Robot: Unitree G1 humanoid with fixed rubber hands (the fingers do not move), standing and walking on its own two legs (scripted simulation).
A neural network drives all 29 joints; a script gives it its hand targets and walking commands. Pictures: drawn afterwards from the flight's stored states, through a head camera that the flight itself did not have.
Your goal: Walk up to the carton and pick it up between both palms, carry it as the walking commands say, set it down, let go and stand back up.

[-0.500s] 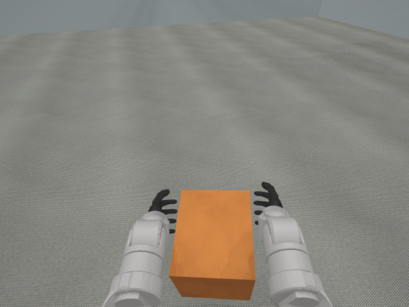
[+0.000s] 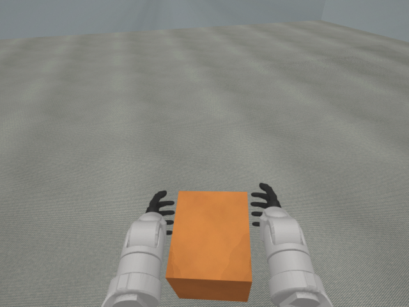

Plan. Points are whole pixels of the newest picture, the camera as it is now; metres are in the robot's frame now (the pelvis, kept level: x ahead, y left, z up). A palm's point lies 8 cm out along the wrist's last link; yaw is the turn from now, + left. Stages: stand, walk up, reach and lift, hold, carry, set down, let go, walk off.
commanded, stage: hold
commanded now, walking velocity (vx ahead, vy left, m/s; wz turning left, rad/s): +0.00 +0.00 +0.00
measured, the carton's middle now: (212, 245) +0.31 +0.00 -0.04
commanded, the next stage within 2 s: carry in 1.18 s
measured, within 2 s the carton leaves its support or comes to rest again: neither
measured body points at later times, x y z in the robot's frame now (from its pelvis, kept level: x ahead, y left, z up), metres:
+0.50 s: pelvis +0.01 +0.00 +0.00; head -0.06 -0.01 +0.45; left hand +0.32 +0.12 +0.05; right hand +0.32 -0.13 +0.06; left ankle +0.03 +0.13 -0.74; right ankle +0.07 -0.11 -0.74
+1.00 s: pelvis +0.00 +0.00 +0.00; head -0.07 -0.01 +0.44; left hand +0.31 +0.12 +0.05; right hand +0.32 -0.13 +0.06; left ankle +0.03 +0.13 -0.74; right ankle +0.07 -0.11 -0.74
